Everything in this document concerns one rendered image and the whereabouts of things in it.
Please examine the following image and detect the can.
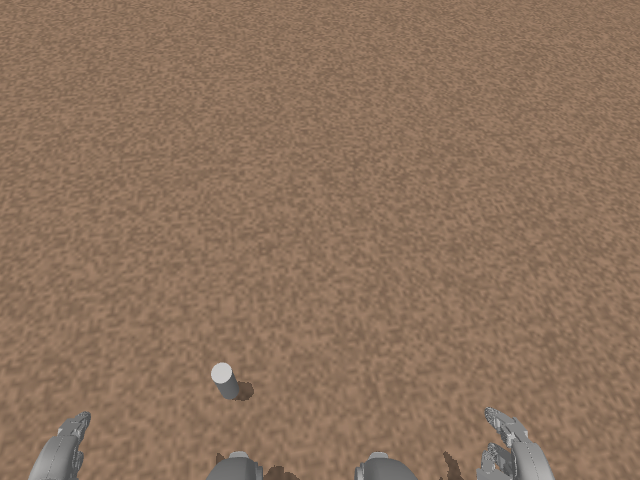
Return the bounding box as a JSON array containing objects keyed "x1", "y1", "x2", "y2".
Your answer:
[{"x1": 211, "y1": 362, "x2": 239, "y2": 400}]

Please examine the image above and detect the right robot hand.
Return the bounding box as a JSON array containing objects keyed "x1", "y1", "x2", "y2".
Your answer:
[{"x1": 476, "y1": 407, "x2": 555, "y2": 480}]

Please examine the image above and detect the left robot hand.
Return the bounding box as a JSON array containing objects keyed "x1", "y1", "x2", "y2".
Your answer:
[{"x1": 28, "y1": 411, "x2": 91, "y2": 480}]

